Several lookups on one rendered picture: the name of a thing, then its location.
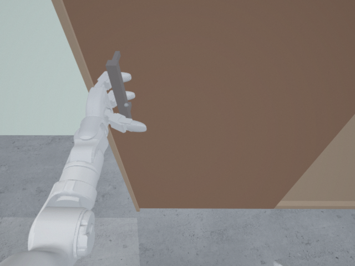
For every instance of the wardrobe door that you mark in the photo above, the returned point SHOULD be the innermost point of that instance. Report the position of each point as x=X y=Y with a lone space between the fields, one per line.
x=239 y=97
x=332 y=175

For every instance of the left robot forearm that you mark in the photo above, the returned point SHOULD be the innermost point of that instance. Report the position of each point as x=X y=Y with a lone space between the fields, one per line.
x=78 y=182

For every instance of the left robot upper arm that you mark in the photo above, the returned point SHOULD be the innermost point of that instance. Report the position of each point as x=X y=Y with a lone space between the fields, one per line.
x=60 y=236

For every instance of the left robot hand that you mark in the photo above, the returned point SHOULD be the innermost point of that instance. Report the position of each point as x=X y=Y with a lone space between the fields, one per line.
x=99 y=101

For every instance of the handle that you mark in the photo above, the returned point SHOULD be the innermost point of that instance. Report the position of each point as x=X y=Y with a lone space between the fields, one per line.
x=117 y=85

